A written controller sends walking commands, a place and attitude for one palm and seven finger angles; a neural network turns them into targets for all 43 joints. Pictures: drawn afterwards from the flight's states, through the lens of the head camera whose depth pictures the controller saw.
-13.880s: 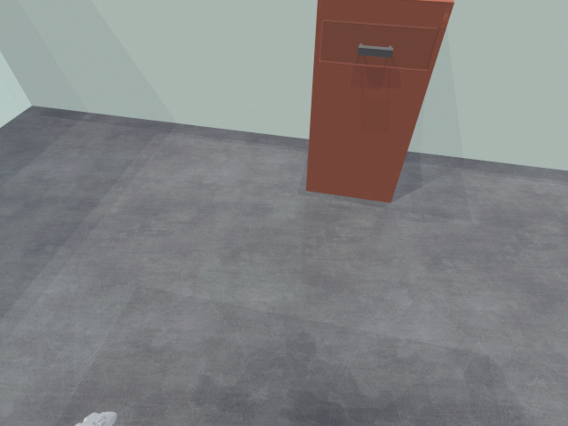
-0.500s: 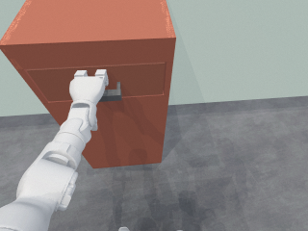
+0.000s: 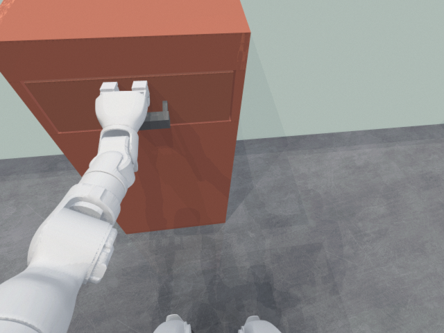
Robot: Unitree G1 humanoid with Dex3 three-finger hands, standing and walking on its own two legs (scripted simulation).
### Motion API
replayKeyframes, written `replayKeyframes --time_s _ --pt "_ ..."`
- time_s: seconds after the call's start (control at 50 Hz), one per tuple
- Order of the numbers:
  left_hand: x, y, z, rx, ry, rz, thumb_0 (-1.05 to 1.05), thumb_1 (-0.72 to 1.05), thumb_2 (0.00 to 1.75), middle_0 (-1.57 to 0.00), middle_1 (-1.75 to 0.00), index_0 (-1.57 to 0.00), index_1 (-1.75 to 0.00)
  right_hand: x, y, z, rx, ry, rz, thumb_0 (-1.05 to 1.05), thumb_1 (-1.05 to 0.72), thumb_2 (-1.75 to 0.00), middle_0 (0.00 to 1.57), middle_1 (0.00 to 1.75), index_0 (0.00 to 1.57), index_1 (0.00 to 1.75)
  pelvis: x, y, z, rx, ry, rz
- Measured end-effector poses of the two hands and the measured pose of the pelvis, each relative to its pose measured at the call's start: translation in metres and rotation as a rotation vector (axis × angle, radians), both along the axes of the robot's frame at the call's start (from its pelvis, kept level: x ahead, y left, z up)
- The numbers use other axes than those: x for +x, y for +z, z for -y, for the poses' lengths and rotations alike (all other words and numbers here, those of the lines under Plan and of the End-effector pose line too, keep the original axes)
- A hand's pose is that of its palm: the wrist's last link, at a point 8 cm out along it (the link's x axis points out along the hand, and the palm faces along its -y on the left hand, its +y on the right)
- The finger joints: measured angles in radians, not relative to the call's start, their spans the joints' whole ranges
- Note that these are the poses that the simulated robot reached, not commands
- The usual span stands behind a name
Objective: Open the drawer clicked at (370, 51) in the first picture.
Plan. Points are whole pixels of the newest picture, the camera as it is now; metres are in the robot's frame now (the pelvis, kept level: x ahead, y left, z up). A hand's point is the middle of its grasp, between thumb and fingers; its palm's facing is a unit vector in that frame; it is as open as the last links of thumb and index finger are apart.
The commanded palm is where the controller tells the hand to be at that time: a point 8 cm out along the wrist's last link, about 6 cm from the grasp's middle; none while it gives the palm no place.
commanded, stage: lower the fingers behind the handle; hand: left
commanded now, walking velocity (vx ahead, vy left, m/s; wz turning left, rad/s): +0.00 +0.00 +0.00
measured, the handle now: (140, 114) +0.55 +0.13 +0.04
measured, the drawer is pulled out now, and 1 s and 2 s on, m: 0.00 0.00 0.00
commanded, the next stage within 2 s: lift the fingers back up to retry in 0.16 s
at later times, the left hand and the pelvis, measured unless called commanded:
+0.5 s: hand (129, 126) +0.50 +0.15 +0.05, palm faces +0.00 +0.00 -1.00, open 13.6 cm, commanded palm +0.49 +0.15 +0.11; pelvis -0.01 +0.02 +0.00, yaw -1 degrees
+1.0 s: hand (127, 114) +0.51 +0.14 +0.09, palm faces -0.01 -0.02 -1.00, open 13.4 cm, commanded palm +0.48 +0.15 +0.16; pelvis +0.04 +0.00 +0.03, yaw +0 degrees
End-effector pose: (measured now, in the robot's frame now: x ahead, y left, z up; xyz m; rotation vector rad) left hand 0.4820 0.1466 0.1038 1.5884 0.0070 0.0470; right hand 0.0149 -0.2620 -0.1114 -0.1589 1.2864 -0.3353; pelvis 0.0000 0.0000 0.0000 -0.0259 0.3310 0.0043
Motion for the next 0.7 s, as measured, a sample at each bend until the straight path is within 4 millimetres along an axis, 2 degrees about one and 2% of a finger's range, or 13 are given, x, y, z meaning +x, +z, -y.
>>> replayKeyframes --time_s 0.2,0.36,0.54,0.7 --pt "0.000 -0.001 0.001 0.000 0.009 0.016 0.00 -0.49 0.30 -0.33 -1.30 -0.33 -1.30 -0.018 -0.003 -0.008 -0.002 -0.012 -0.028 0.01 -0.90 -0.90 0.20 0.30 0.20 0.30 -0.008 -0.004 -0.007 -0.005 -0.001 -0.011" --pt "0.001 0.000 0.001 0.000 0.013 0.005 0.00 -0.49 0.30 -0.33 -1.29 -0.33 -1.30 -0.024 -0.003 -0.015 -0.001 -0.025 -0.029 0.01 -0.90 -0.90 0.20 0.30 0.20 0.30 -0.011 -0.004 -0.012 -0.007 -0.006 -0.008" --pt "0.001 0.005 -0.001 -0.033 0.002 -0.033 0.00 -0.49 0.30 -0.34 -1.26 -0.34 -1.25 -0.020 0.004 -0.021 -0.001 -0.042 -0.003 0.01 -0.90 -0.90 0.20 0.30 0.20 0.30 -0.005 0.005 -0.016 -0.005 -0.015 0.016" --pt "0.001 0.009 -0.004 -0.063 -0.015 -0.033 0.00 -0.49 0.30 -0.38 -1.23 -0.35 -1.23 -0.006 0.009 -0.019 0.011 -0.030 -0.005 0.01 -0.90 -0.90 0.20 0.30 0.20 0.30 0.009 0.014 -0.015 -0.002 -0.014 0.035"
